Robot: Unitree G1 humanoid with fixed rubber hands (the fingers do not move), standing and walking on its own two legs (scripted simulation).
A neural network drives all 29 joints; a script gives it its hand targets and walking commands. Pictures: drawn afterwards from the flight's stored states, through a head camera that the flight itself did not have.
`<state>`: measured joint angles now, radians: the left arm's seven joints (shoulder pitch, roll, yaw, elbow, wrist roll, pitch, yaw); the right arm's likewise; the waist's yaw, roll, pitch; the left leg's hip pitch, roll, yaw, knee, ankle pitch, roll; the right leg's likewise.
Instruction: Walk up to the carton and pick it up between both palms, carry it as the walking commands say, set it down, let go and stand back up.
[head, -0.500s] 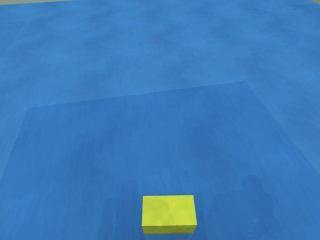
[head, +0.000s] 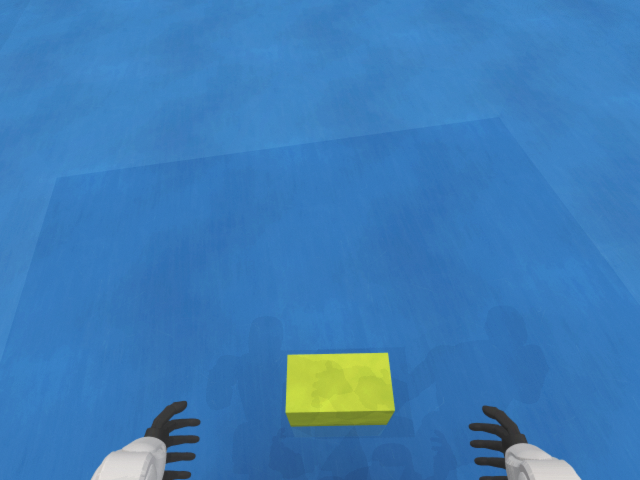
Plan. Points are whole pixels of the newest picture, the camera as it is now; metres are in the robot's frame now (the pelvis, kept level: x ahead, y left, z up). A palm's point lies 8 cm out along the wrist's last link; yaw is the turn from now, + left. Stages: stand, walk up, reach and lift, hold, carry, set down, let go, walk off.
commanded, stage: reach and lift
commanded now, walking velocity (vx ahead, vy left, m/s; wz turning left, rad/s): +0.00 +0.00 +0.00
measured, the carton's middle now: (338, 390) +0.41 -0.04 -0.68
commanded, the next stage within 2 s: none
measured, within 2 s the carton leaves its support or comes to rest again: neither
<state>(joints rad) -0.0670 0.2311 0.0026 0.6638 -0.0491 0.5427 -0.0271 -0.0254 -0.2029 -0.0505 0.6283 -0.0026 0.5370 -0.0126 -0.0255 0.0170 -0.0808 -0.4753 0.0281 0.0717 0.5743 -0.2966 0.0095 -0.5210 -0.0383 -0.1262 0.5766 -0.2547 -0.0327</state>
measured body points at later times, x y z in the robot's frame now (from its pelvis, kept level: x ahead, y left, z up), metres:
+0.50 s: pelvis -0.08 +0.01 -0.06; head +0.08 +0.00 +0.36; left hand +0.22 +0.22 -0.17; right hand +0.22 -0.24 -0.17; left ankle -0.02 +0.12 -0.73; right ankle +0.01 -0.10 -0.73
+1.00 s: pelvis -0.09 +0.00 -0.10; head +0.18 -0.03 +0.26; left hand +0.39 +0.21 -0.19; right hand +0.38 -0.26 -0.20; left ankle -0.02 +0.12 -0.73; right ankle +0.01 -0.10 -0.73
